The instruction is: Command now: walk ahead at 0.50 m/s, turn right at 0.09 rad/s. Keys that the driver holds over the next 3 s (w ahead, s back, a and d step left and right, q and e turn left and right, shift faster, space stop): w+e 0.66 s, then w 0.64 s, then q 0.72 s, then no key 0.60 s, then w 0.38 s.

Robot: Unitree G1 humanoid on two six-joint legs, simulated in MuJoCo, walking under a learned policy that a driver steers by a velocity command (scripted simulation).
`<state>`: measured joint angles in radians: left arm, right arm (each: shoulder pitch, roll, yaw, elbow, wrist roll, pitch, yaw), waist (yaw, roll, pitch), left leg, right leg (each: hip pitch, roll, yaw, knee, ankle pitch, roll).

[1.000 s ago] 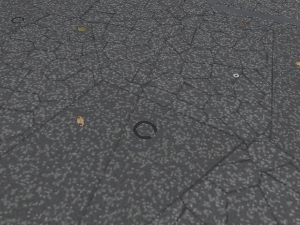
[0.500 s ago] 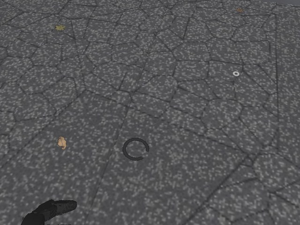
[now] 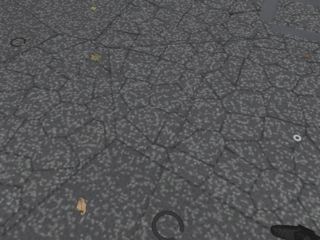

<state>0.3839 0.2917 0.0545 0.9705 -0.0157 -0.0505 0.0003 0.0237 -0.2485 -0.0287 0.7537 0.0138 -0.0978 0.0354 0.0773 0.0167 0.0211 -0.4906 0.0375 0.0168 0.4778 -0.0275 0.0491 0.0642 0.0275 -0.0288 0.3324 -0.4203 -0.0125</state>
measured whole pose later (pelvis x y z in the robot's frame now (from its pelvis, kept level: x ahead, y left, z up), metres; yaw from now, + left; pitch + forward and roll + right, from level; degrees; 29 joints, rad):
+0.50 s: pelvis +0.28 -0.02 +0.00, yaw -14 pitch +2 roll +2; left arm 0.07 0.25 0.05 0.76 -0.02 -0.03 -0.06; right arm 0.30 -0.28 -0.07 0.92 0.01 -0.06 -0.02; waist -0.06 -0.02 0.04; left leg 0.12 0.01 0.28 0.27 -0.40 -0.03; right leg -0.58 -0.05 -0.06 0.62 -0.08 -0.08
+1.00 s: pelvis +0.56 -0.10 +0.01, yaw -25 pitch +2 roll -1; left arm 0.36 0.28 0.07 0.82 -0.01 -0.05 0.01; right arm 0.03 -0.27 -0.03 0.76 0.00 -0.11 0.03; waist 0.08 0.04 0.02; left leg -0.55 0.04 -0.02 0.49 0.03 0.01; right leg 0.01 0.09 0.10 0.32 -0.36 -0.07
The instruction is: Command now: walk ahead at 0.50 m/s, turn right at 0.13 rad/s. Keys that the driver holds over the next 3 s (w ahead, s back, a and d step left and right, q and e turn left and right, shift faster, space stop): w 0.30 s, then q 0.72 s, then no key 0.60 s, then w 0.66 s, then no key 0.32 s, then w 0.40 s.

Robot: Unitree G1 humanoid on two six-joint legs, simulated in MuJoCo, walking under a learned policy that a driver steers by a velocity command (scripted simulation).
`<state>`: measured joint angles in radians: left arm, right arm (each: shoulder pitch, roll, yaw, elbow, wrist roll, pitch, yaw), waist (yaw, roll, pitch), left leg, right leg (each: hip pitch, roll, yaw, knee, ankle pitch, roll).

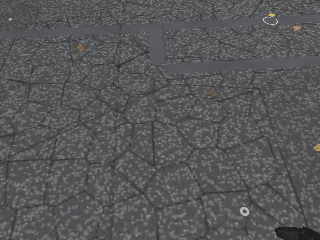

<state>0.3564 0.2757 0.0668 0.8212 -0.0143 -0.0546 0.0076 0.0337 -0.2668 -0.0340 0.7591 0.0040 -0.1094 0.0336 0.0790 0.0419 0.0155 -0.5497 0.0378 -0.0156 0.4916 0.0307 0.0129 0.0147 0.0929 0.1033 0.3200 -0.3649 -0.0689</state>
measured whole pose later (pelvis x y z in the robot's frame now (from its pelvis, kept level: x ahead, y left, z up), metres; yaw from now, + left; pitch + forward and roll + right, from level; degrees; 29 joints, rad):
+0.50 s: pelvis +0.27 +0.01 +0.00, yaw +3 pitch +2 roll +2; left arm 0.03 0.26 0.04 0.71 0.01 -0.09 -0.01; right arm 0.37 -0.27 -0.05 0.90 0.02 -0.05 -0.01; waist -0.09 -0.04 0.03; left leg -0.05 -0.06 -0.03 0.35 -0.33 0.02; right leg -0.53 -0.03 0.06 0.48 0.07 0.00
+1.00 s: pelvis +0.34 +0.03 +0.00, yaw +20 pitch +1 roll -3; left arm 0.08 0.30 0.08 0.81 0.01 0.02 0.03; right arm 0.23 -0.30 -0.08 0.71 -0.02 0.05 -0.01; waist -0.02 -0.02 0.04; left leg -0.35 0.02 0.00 0.62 -0.31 0.05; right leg -0.46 -0.06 -0.09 0.84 -0.46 0.04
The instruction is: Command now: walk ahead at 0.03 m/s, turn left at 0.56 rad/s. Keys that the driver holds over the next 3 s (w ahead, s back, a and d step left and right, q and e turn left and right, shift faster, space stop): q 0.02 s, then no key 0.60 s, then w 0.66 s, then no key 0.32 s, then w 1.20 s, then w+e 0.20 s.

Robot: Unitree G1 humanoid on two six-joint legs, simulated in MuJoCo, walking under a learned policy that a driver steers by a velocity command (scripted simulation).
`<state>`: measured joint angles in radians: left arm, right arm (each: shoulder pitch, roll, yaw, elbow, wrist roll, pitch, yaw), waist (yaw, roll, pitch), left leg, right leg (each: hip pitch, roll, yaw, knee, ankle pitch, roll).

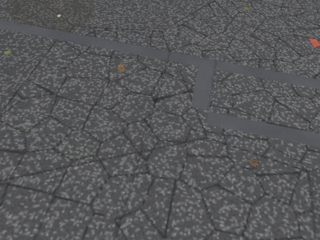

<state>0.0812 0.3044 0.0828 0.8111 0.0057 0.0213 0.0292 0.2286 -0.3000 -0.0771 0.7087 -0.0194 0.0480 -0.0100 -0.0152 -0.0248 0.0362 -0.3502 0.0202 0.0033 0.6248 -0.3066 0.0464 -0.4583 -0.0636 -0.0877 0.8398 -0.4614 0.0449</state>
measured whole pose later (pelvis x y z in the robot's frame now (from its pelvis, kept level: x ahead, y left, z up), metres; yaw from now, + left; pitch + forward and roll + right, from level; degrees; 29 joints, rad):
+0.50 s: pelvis +0.02 -0.02 +0.01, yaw +6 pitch +0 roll +0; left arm 0.14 0.25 0.04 0.89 0.01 -0.02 0.00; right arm 0.16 -0.25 -0.04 0.76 -0.02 0.03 -0.02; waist 0.00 0.03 0.02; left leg -0.24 -0.04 -0.08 0.51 -0.25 0.01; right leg -0.22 -0.01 0.00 0.50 -0.27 0.01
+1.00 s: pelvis +0.10 +0.01 +0.01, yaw +6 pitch +0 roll -1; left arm 0.18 0.29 0.05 0.94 -0.04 -0.07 -0.01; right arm 0.40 -0.24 -0.06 0.91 0.00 -0.09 0.01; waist -0.03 -0.03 0.00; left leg -0.11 -0.03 0.02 0.39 -0.29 0.05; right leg -0.44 -0.03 0.01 1.03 -0.35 -0.06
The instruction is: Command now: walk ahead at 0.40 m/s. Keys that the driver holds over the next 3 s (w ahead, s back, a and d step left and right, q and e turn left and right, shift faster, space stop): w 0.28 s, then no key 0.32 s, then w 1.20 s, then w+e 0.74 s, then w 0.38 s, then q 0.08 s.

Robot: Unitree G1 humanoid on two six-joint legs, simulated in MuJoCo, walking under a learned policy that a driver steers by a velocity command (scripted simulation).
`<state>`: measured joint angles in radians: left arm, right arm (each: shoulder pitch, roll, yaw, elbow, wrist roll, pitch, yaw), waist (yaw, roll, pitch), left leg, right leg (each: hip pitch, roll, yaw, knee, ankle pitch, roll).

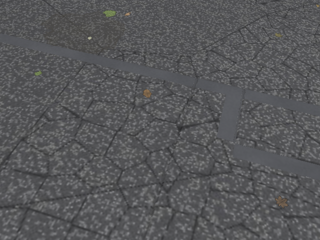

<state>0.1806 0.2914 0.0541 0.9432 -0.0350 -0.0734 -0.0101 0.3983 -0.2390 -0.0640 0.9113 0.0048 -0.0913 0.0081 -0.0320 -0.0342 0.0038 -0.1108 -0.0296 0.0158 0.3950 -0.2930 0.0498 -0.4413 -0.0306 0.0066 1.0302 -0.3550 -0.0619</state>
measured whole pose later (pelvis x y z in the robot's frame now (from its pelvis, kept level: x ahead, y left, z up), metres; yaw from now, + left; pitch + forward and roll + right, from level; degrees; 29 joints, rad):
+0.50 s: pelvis +0.24 -0.07 -0.01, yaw +0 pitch +1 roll -1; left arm 0.12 0.26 0.04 0.93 0.02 -0.09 -0.04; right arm 0.26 -0.27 -0.06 0.90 0.01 -0.06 -0.03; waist 0.01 0.04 0.08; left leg -0.47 0.05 -0.05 1.15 -0.42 -0.02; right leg -0.31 0.05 -0.07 0.40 -0.11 -0.08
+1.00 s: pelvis +0.41 -0.03 +0.00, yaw +0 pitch +2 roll -1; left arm 0.17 0.31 0.05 0.94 -0.02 -0.08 -0.02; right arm 0.29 -0.25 -0.06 0.94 0.01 -0.09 0.00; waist -0.02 -0.04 -0.01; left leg -0.14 0.00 0.03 0.35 -0.24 0.03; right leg -0.50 -0.04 -0.02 0.99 -0.34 -0.05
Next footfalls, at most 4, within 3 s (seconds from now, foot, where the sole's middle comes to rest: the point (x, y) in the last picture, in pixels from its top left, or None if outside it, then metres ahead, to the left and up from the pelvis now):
0.32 right None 0.35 -0.15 -0.78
0.82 left None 0.41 0.08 -0.78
1.28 right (193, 193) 0.73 -0.18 -0.78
1.84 left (144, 137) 1.05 0.04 -0.78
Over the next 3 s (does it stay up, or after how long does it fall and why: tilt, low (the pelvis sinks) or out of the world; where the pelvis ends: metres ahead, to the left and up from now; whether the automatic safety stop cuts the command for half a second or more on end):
stays up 1.53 -0.21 -0.06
